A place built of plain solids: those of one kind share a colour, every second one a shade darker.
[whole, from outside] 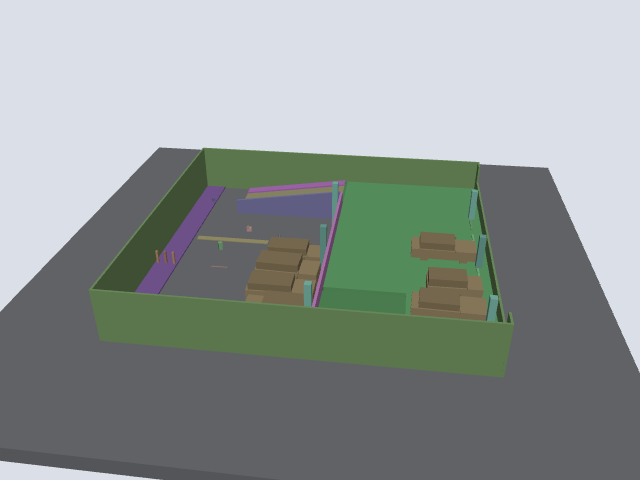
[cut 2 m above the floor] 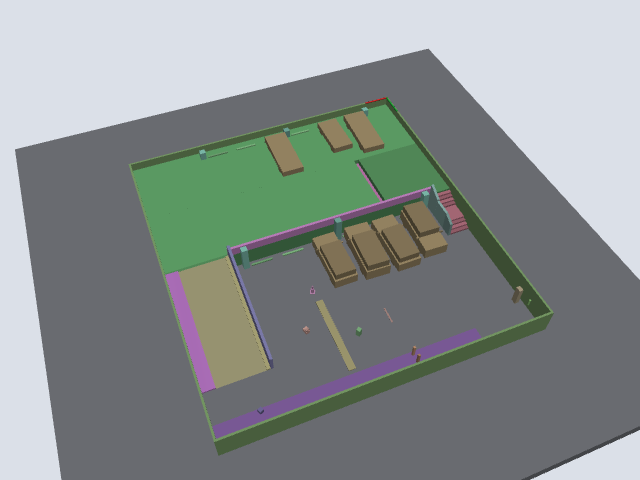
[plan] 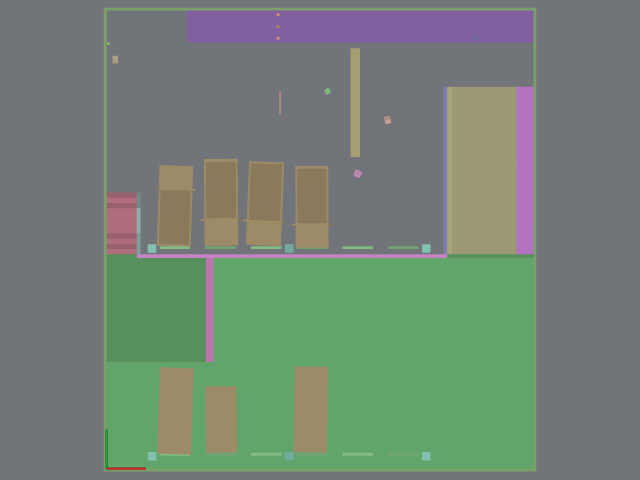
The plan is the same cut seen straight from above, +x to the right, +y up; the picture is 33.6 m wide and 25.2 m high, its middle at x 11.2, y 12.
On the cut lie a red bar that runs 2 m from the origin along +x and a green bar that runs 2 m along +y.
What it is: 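An open-sided split-level car park deck of the 2000s; 22.4 x 24.1 m, two half-decks side by side, the upper one 1.34 m above the lower, 2.42 m to the soffit over the upper one; a stair core of 9 risers of 0.149 m and treads of 0.28 m with a mid landing; a car ramp of 1 in 6.6; drive aisles of 6.32 and 6.05 m, bays of 2.40 x 4.8 m, a walkway of 1.68 m with a kerb of about 0.12 m, a stair door of 0.92 x 2.1 m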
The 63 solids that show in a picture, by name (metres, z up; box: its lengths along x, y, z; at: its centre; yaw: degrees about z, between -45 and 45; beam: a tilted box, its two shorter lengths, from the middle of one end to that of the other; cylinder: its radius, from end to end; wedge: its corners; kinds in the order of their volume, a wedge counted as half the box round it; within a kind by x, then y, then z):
{
 "upper_deck_1": {"box": [5.21, 5.47, 1.39], "at": [2.6, 8.32, 0.64]},
 "upper_deck_2": {"box": [22.41, 5.6, 1.39], "at": [11.21, 2.8, 0.64]},
 "upper_deck_3": {"box": [22.41, 0.2, 1.39], "at": [11.21, 11.15, 0.64]},
 "upper_deck_4": {"box": [16.8, 5.47, 1.39], "at": [14.01, 8.32, 0.64]},
 "car_1": {"box": [1.58, 2.85, 0.55], "at": [3.57, 13.2, 1.3], "yaw": -1.9},
 "car_2": {"box": [1.78, 4.23, 0.85], "at": [3.59, 13.79, 0.6], "yaw": -1.9},
 "car_3": {"box": [1.78, 4.54, 0.72], "at": [3.61, 3.02, 1.88], "yaw": -1.8},
 "car_4": {"box": [1.58, 2.44, 0.45], "at": [3.63, 3.63, 2.46], "yaw": -1.8},
 "car_5": {"box": [1.44, 2.43, 0.52], "at": [6.0, 3.05, 2.54], "yaw": 0.8},
 "car_6": {"box": [1.77, 4.56, 0.77], "at": [6.0, 13.98, 0.56], "yaw": 0.4},
 "car_7": {"box": [1.57, 2.94, 0.51], "at": [6.0, 14.62, 1.2], "yaw": 0.4},
 "car_8": {"box": [1.64, 3.49, 0.76], "at": [6.01, 2.58, 1.9], "yaw": 0.8},
 "car_9": {"box": [1.85, 4.39, 0.9], "at": [8.31, 13.91, 0.63], "yaw": -2.3},
 "car_10": {"box": [1.65, 2.98, 0.57], "at": [8.34, 14.52, 1.37], "yaw": -2.3},
 "car_11": {"box": [1.74, 4.51, 0.72], "at": [10.71, 3.1, 1.88], "yaw": -0.7},
 "car_12": {"box": [1.54, 2.42, 0.5], "at": [10.72, 3.57, 2.48], "yaw": -0.7},
 "car_13": {"box": [1.74, 4.3, 0.74], "at": [10.78, 13.74, 0.55], "yaw": 0.2},
 "car_14": {"box": [1.54, 2.86, 0.53], "at": [10.78, 14.31, 1.19], "yaw": 0.2},
 "wall_1": {"box": [0.15, 24.35, 3.84], "at": [-0.07, 12.03, 1.87]},
 "wall_2": {"box": [1.15, 0.15, 3.84], "at": [0.42, -0.07, 1.87]},
 "wall_3": {"box": [20.41, 0.15, 2.45], "at": [11.21, -0.07, 1.17]},
 "wall_4": {"box": [22.71, 0.15, 3.84], "at": [11.21, 24.12, 1.87]},
 "wall_5": {"box": [1.15, 0.15, 3.84], "at": [21.98, -0.07, 1.87]},
 "wall_6": {"box": [0.15, 24.35, 3.84], "at": [22.48, 12.03, 1.87]},
 "car_ramp_1": {"wedge": [[17.88, 11.25, -0.05], [17.88, 11.25, 1.34], [17.88, 20.04, -0.05], [17.88, 20.04, 0.0], [22.41, 11.25, -0.05], [22.41, 11.25, 1.34], [22.41, 20.04, -0.05], [22.41, 20.04, 0.0]]},
 "stair_step_1": {"box": [1.58, 0.33, 1.24], "at": [0.79, 11.36, 0.57]},
 "stair_step_2": {"box": [1.58, 0.6, 1.09], "at": [0.79, 11.5, 0.5]},
 "stair_step_3": {"box": [1.58, 0.88, 0.94], "at": [0.79, 11.64, 0.42]},
 "stair_step_4": {"box": [1.58, 1.15, 0.79], "at": [0.79, 11.78, 0.35]},
 "stair_step_5": {"box": [1.58, 2.47, 0.65], "at": [0.79, 12.44, 0.27]},
 "stair_step_6": {"box": [1.58, 2.75, 0.5], "at": [0.79, 12.57, 0.2]},
 "stair_step_7": {"box": [1.58, 3.02, 0.35], "at": [0.79, 12.71, 0.12]},
 "stair_step_8": {"box": [1.58, 3.29, 0.2], "at": [0.79, 12.85, 0.05]},
 "ramp_footway_1": {"wedge": [[21.51, 11.25, -0.05], [21.51, 11.25, 1.46], [21.51, 20.04, -0.05], [21.51, 20.04, 0.12], [22.41, 11.25, -0.05], [22.41, 11.25, 1.46], [22.41, 20.04, -0.05], [22.41, 20.04, 0.12]]},
 "walkway_1": {"box": [18.21, 1.68, 0.15], "at": [13.3, 23.21, 0.03]},
 "column_1": {"box": [0.45, 0.45, 2.47], "at": [2.38, 0.65, 2.52]},
 "column_2": {"box": [0.45, 0.45, 3.81], "at": [2.38, 11.55, 1.85]},
 "column_3": {"box": [0.45, 0.45, 2.47], "at": [9.58, 0.65, 2.52]},
 "column_4": {"box": [0.45, 0.45, 3.81], "at": [9.58, 11.55, 1.85]},
 "column_5": {"box": [0.45, 0.45, 2.47], "at": [16.78, 0.65, 2.52]},
 "column_6": {"box": [0.45, 0.45, 3.81], "at": [16.78, 11.55, 1.85]},
 "split_parapet_1": {"box": [16.3, 0.2, 1.17], "at": [9.73, 11.15, 1.87]},
 "drain_bed_1": {"box": [0.42, 5.47, 0.99], "at": [5.41, 8.32, 0.44]},
 "ramp_guard_1": {"wedge": [[17.68, 11.25, -0.05], [17.68, 11.25, 2.51], [17.68, 20.04, -0.05], [17.68, 20.04, 1.17], [17.88, 11.25, -0.05], [17.88, 11.25, 2.51], [17.88, 20.04, -0.05], [17.88, 20.04, 1.17]]},
 "ramp_kerb_1": {"wedge": [[17.88, 11.25, -0.05], [17.88, 11.25, 1.46], [17.88, 20.04, -0.05], [17.88, 20.04, 0.12], [18.13, 11.25, -0.05], [18.13, 11.25, 1.46], [18.13, 20.04, -0.05], [18.13, 20.04, 0.12]]},
 "stair_guard_1": {"wedge": [[1.58, 11.25, -0.05], [1.58, 11.25, 2.39], [1.58, 12.35, -0.05], [1.58, 12.35, 1.79], [1.78, 11.25, -0.05], [1.78, 11.25, 2.39], [1.78, 12.35, -0.05], [1.78, 12.35, 1.79]]},
 "stair_guard_2": {"wedge": [[1.58, 13.67, -0.05], [1.58, 13.67, 1.65], [1.58, 14.49, -0.05], [1.58, 14.49, 1.2], [1.78, 13.67, -0.05], [1.78, 13.67, 1.65], [1.78, 14.49, -0.05], [1.78, 14.49, 1.2]]},
 "stair_guard_3": {"box": [0.2, 1.32, 1.7], "at": [1.68, 13.01, 0.8]},
 "wheelstop_1": {"box": [1.6, 0.15, 0.15], "at": [3.58, 0.75, 1.36]},
 "wheelstop_2": {"box": [1.6, 0.15, 0.15], "at": [3.58, 11.6, 0.03]},
 "wheelstop_3": {"box": [1.6, 0.15, 0.15], "at": [5.98, 0.75, 1.36]},
 "wheelstop_4": {"box": [1.6, 0.15, 0.15], "at": [5.98, 11.6, 0.03]},
 "wheelstop_5": {"box": [1.6, 0.15, 0.15], "at": [8.38, 0.75, 1.36]},
 "wheelstop_6": {"box": [1.6, 0.15, 0.15], "at": [8.38, 11.6, 0.03]},
 "wheelstop_7": {"box": [1.6, 0.15, 0.15], "at": [10.78, 0.75, 1.36]},
 "wheelstop_8": {"box": [1.6, 0.15, 0.15], "at": [13.18, 0.75, 1.36]},
 "wheelstop_9": {"box": [1.6, 0.15, 0.15], "at": [13.18, 11.6, 0.03]},
 "wheelstop_10": {"box": [1.6, 0.15, 0.15], "at": [15.58, 0.75, 1.36]},
 "wheelstop_11": {"box": [1.6, 0.15, 0.15], "at": [15.58, 11.6, 0.03]},
 "hump_1": {"box": [0.51, 5.72, 0.12], "at": [13.05, 19.21, 0.01]},
 "pay_station_1": {"box": [0.3, 0.4, 1.5], "at": [0.45, 21.47, 0.7]},
 "wet_floor_sign_1": {"box": [0.29, 0.29, 0.67], "at": [11.6, 19.81, 0.28], "yaw": 31.9},
 "cable_cover_1": {"box": [0.11, 1.24, 0.08], "at": [9.11, 19.21, -0.02]}
}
